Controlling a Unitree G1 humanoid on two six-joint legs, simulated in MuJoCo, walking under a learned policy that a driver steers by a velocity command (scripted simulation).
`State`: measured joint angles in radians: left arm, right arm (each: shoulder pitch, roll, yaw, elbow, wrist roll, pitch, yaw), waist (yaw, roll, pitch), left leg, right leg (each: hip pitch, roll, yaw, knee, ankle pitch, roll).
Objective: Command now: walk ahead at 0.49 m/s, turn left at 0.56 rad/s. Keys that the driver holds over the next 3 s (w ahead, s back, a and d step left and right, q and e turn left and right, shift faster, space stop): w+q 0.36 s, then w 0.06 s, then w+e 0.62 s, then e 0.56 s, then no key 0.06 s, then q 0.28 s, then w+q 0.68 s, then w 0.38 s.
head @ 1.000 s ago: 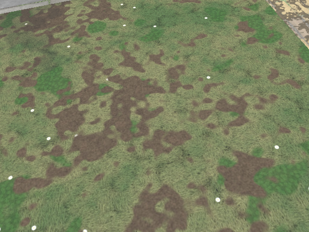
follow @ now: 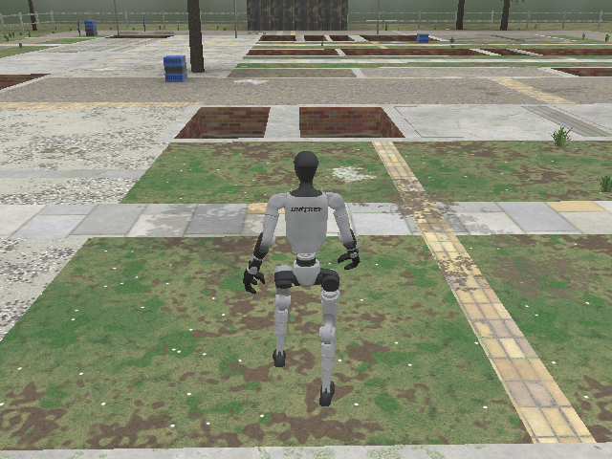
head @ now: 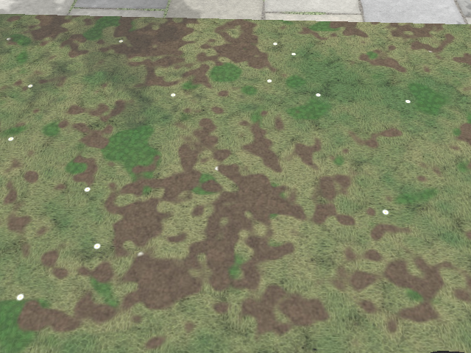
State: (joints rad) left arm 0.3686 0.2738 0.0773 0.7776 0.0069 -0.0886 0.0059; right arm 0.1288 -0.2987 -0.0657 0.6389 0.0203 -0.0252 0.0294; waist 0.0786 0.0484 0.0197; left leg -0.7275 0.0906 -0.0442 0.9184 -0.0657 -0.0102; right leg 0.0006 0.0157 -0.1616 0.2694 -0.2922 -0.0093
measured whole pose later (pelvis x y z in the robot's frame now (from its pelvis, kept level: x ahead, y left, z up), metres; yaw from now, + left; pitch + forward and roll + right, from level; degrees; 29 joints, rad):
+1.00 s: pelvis +0.58 +0.06 +0.01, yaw +3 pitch +2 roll +0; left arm 0.36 0.27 0.04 0.73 -0.02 -0.05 0.00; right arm 0.10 -0.29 -0.03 0.64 -0.02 -0.09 0.00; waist 0.06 0.03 0.04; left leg -0.66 0.06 -0.11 0.77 -0.10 -0.07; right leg -0.15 0.12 0.13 0.32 -0.19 -0.10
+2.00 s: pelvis +0.77 +0.05 +0.00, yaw -17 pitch +0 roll +0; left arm 0.11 0.22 0.02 0.68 0.01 0.02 0.03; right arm 0.21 -0.29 -0.05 0.81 0.02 0.05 -0.01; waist -0.02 0.02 0.02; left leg -0.33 0.05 0.02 0.80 -0.46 -0.06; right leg -0.25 0.01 -0.10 0.51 -0.27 -0.05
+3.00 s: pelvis +1.20 +0.08 +0.00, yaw +11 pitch +2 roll -3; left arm 0.36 0.30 0.07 0.88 -0.03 -0.08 -0.02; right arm 0.07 -0.27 -0.03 0.64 0.02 -0.05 0.03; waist 0.10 0.03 0.02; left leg -0.57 0.09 -0.02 0.60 -0.09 0.03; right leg 0.03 0.01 -0.10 0.25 -0.30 0.03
